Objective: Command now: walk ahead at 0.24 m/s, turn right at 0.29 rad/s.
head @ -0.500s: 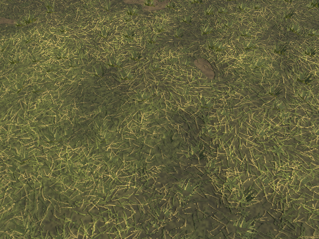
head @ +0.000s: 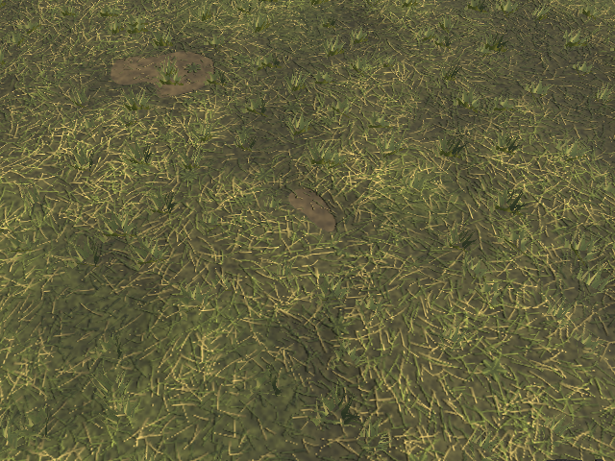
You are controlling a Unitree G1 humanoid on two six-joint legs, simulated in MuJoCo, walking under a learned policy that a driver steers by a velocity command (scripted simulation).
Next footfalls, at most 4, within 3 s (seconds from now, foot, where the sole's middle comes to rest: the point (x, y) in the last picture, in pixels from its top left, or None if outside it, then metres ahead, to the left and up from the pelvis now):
0.24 right None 0.15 -0.14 -0.77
0.88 right None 0.44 -0.17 -0.77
1.40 left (282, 382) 0.63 0.09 -0.77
1.88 right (372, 352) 0.71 -0.11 -0.77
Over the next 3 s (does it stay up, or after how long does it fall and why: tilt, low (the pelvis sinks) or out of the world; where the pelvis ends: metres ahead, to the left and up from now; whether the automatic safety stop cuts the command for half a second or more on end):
stays up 0.59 -0.02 0.00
